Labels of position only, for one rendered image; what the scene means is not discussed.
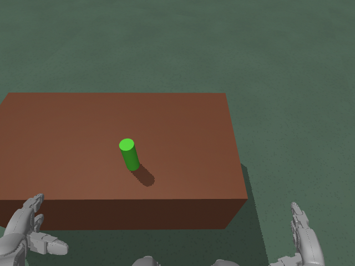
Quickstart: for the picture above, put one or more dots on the right robot hand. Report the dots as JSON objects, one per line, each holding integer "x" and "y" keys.
{"x": 308, "y": 249}

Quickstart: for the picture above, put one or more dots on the left robot hand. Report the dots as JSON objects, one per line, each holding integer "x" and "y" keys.
{"x": 24, "y": 222}

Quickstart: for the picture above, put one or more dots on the can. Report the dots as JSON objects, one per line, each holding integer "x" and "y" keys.
{"x": 129, "y": 154}

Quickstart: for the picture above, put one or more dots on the left robot arm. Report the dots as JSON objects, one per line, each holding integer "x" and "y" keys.
{"x": 13, "y": 249}

